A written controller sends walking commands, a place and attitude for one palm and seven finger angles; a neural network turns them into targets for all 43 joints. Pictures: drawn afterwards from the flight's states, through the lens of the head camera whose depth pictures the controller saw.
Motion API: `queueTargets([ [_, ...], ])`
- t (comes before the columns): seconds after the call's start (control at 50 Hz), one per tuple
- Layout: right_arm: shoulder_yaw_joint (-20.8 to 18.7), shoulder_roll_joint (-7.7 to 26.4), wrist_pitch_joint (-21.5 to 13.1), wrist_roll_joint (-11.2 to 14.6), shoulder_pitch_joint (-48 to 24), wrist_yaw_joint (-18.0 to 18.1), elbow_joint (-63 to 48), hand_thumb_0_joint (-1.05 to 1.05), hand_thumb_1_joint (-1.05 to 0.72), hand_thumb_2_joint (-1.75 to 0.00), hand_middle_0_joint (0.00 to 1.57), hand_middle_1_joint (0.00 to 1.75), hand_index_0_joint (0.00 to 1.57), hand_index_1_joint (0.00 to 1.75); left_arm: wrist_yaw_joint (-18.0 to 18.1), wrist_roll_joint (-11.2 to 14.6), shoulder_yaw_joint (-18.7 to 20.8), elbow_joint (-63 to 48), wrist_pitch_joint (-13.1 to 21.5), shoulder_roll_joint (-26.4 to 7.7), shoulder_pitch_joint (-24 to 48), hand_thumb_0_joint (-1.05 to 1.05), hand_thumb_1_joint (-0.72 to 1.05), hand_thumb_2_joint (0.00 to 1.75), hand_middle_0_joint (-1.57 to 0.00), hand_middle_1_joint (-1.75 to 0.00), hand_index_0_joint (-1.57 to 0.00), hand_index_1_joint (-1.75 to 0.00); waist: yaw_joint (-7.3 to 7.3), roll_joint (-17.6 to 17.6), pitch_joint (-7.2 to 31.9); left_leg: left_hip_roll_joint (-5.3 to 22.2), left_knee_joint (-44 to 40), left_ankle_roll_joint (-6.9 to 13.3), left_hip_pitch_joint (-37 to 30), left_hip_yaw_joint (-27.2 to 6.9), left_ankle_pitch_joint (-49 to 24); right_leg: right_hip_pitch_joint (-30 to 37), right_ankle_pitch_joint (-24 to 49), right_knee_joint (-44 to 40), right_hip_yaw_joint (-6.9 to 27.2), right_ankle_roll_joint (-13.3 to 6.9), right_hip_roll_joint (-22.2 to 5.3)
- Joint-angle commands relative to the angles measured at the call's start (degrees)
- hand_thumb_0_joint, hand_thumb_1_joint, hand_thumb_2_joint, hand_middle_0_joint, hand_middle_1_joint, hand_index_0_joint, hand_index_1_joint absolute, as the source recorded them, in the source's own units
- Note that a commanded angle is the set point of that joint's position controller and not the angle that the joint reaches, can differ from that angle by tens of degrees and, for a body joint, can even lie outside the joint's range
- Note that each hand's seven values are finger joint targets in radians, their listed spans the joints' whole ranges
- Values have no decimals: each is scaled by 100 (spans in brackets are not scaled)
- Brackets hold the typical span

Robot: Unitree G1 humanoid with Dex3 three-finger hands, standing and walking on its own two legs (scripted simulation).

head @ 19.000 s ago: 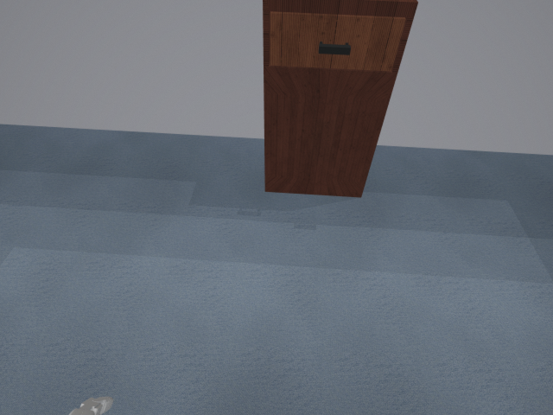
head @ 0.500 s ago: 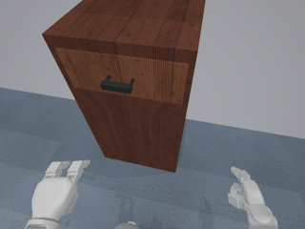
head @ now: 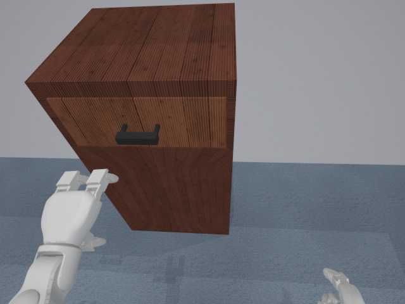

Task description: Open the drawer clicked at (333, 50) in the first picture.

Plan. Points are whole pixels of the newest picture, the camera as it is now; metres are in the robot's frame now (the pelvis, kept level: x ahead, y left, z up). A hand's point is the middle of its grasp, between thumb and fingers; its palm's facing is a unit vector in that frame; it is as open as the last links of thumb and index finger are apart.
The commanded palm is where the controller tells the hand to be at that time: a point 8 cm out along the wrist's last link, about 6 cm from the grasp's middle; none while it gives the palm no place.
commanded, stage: raise the hand with hooked fingers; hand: left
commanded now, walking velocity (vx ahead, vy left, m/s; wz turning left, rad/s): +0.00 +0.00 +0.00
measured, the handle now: (139, 132) +0.51 +0.23 +0.01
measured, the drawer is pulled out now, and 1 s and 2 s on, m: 0.00 0.00 0.00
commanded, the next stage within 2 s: move the hooked fingers above the handle in 0.84 s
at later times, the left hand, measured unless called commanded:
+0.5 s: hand (61, 162) +0.31 +0.29 +0.14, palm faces +0.06 -0.05 -1.00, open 13.8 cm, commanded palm +0.28 +0.28 +0.18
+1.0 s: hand (84, 174) +0.30 +0.25 +0.12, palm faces +0.02 -0.07 -1.00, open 13.8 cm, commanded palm +0.29 +0.26 +0.18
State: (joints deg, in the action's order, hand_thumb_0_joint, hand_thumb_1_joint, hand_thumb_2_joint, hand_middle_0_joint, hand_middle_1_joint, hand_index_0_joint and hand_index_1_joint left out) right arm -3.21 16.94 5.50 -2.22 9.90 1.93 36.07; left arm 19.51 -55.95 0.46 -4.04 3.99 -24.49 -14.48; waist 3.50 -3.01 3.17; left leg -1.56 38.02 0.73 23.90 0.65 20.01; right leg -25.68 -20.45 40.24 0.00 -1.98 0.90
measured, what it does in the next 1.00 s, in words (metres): stands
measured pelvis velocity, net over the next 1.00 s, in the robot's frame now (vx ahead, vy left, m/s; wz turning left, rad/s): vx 0.00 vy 0.01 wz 0.02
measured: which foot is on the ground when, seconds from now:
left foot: down 0.00-1.00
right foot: down 0.00-1.00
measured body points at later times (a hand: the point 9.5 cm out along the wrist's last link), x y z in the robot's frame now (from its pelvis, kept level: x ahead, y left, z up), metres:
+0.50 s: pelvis +0.00 +0.04 +0.02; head +0.01 +0.01 +0.47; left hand +0.31 +0.29 +0.19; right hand +0.21 -0.15 -0.09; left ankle -0.01 +0.12 -0.72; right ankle +0.00 -0.10 -0.72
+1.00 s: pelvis +0.00 +0.01 +0.02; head +0.02 -0.04 +0.47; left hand +0.30 +0.25 +0.17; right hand +0.20 -0.21 -0.10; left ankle -0.01 +0.11 -0.72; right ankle +0.00 -0.10 -0.72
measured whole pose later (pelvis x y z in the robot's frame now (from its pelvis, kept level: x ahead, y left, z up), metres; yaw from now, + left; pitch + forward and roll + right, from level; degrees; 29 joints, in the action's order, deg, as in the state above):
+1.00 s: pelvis +0.00 +0.01 +0.02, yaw +1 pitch +1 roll +1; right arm 0.4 15.2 7.9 0.9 7.0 1.0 36.1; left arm 1.1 -51.4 -3.8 3.6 -3.9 -27.9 6.7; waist 4.5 -5.4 0.1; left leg -2.1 24.1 1.2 12.2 -0.8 13.0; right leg -13.4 -13.8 26.1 -1.1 -1.4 0.3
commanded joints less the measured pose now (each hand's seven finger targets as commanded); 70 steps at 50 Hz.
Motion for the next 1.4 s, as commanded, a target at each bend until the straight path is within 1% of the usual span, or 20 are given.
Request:
queueTargets([
  [0.0, -86, 290, -263, 163, -1001, -38, -973, 0, -90, -90, 20, 30, 20, 30, 170, 77, 441, -844, -606, -881, 1712, 0, -36, 36, -29, -111, -29, -111, -17, 1, 1225, -79, -553, 125, -669, -51, -1484, 735, 1425, -721, 46, -40, -79],
  [0.06, -49, 320, -189, 233, -1102, 14, -1017, 0, -90, -90, 20, 30, 20, 30, -315, 191, 155, -881, -965, -951, 2109, 0, -43, 33, -29, -115, -29, -115, 10, 111, 1252, -37, -805, 118, -918, -126, -1665, 1038, 1454, -849, -3, -18, -77],
  [0.1, 32, 307, -141, 258, -1163, 45, -1061, 0, -90, -90, 20, 30, 20, 30, -687, 230, -28, -799, -1134, -935, 2290, 0, -48, 31, -30, -118, -30, -118, 6, 218, 1011, -5, -961, 129, -1013, -144, -1680, 1109, 1382, -978, -38, -1, -76],
  [0.18, 166, 303, -24, 226, -1139, 50, -1074, 0, -90, -90, 20, 30, 20, 30, -1167, 94, 226, -812, -1160, -1359, 2885, 0, -50, 30, -30, -120, -30, -120, 85, 135, 838, 105, -1219, 76, -1269, -253, -2226, 1337, 1487, -1128, -126, -52, -21],
  [0.28, 242, 248, 55, 223, -1044, 0, -993, 0, -90, -90, 20, 30, 20, 30, -1422, 72, 452, -706, -1038, -1617, 3467, 0, -50, 30, -30, -120, -30, -120, 141, -205, 946, 183, -1401, -97, -1633, -391, -2991, 1565, 1620, -1293, -182, -97, 33],
  [0.42, 244, 311, 88, 271, -932, -54, -917, 0, -90, -90, 20, 30, 20, 30, -1925, 302, 159, -449, -1002, -1531, 4183, 0, -50, 30, -30, -120, -30, -120, 21, -115, 985, 174, -1592, -103, -1796, -378, -2896, 1705, 1617, -1558, -212, -75, 32],
  [0.5, 221, 336, 50, 258, -830, -121, -971, 0, -90, -90, 20, 30, 20, 30, -2198, 422, 10, -389, -833, -1281, 3598, 0, -50, 30, -30, -120, -30, -120, 60, 78, 1097, 180, -1578, -73, -1817, -377, -3071, 1808, 1714, -1606, -238, -53, 14],
  [0.58, 180, 400, 6, 211, -844, -148, -1007, 0, -90, -90, 20, 30, 20, 30, -2116, 424, 427, -851, -466, -1641, 3527, 0, -50, 30, -30, -120, -30, -120, 150, 34, 1119, 165, -1602, -46, -1728, -386, -3037, 1881, 1761, -1632, -207, -59, 46],
  [0.6, 182, 381, -25, 188, -830, -149, -1014, 0, -90, -90, 20, 30, 20, 30, -2025, 423, 505, -1099, -343, -1731, 3671, 0, -50, 30, -30, -120, -30, -120, 195, -87, 1287, 137, -1619, -46, -1791, -390, -2989, 1962, 1764, -1627, -197, -68, 14],
  [0.68, 129, 370, -90, 203, -840, -125, -900, 0, -90, -90, 20, 30, 20, 30, -1559, 391, 923, -1193, -93, -1988, 3770, 0, -50, 30, -30, -120, -30, -120, 248, -256, 1298, 70, -1586, -69, -1715, -374, -2896, 1923, 1798, -1605, -158, -97, 53],
  [0.76, 91, 345, -96, 268, -809, -120, -774, 0, -90, -90, 20, 30, 20, 30, -1257, 444, 775, -653, -228, -1713, 3651, 0, -50, 30, -30, -120, -30, -120, 207, -96, 1095, -26, -1599, -12, -1499, -212, -2447, 1831, 1740, -1642, -142, -78, 19],
  [0.9, 137, 393, -35, 330, -1022, -78, -884, 0, -90, -90, 20, 30, 20, 30, -1621, 439, 74, -383, -778, -1303, 3542, 0, -50, 30, -30, -120, -30, -120, 81, 329, 1111, -94, -1615, 129, -1325, -27, -1921, 2039, 1633, -1736, -31, 18, -71],
  [0.94, 156, 396, -35, 305, -1056, -34, -900, 0, -90, -90, 20, 30, 20, 30, -1725, 433, 55, -432, -741, -1368, 3669, 0, -50, 30, -30, -120, -30, -120, 53, 410, 1007, -119, -1589, 170, -1288, -8, -1842, 2028, 1689, -1756, -2, 39, -82],
  [0.98, 183, 427, -46, 299, -1020, 46, -846, 0, -90, -90, 20, 30, 20, 30, -1764, 387, 453, -131, -642, -1834, 3910, 0, -50, 30, -30, -120, -30, -120, 43, 615, 849, -113, -1573, 195, -1131, 1, -1623, 1983, 1519, -1818, 57, 68, -72],
  [1.02, 213, 383, -54, 292, -947, 106, -770, 0, -90, -90, 20, 30, 20, 30, -1738, 325, 539, 138, -470, -1943, 4256, 0, -50, 30, -30, -120, -30, -120, 36, 546, 771, -143, -1560, 199, -1029, 13, -1509, 1926, 1414, -1804, 75, 64, -100],
  [1.06, 202, 343, -89, 298, -918, 141, -767, 0, -90, -90, 20, 30, 20, 30, -1648, 321, 545, 150, -275, -1929, 4528, 0, -50, 30, -30, -120, -30, -120, 53, 340, 935, -180, -1501, 198, -1071, 15, -1582, 1938, 1501, -1758, 99, 55, -104],
  [1.1, 173, 323, -136, 280, -891, 166, -758, 0, -90, -90, 20, 30, 20, 30, -1522, 315, 798, 54, -112, -2181, 4670, 0, -50, 30, -30, -120, -30, -120, 121, 55, 1351, -207, -1415, 193, -1154, 16, -1806, 2160, 1792, -1663, 165, 45, -127],
  [1.18, 124, 328, -118, 307, -806, 147, -714, 0, -90, -90, 20, 30, 20, 30, -1412, 378, 886, 594, -116, -2091, 4356, 0, -50, 30, -30, -120, -30, -120, 120, 141, 1277, -214, -1291, 165, -935, 40, -1976, 2150, 2274, -1547, 201, 62, -133],
  [1.28, 86, 434, -43, 364, -733, 122, -777, 0, -90, -90, 20, 30, 20, 30, -1636, 379, 309, 1104, -374, -1657, 4483, 0, -50, 30, -30, -120, -30, -120, -71, 428, 1033, -202, -1219, 176, -735, 136, -1803, 1821, 2138, -1517, 126, 96, -123],
  [1.38, 16, 459, -63, 294, -553, 137, -840, 0, -90, -90, 20, 30, 20, 30, -1763, 378, 190, 599, -86, -1671, 4937, 0, -50, 30, -30, -120, -30, -120, -106, 454, 1616, -219, -1036, 237, -934, 27, -2039, 1860, 2417, -1317, 105, 90, -102],
])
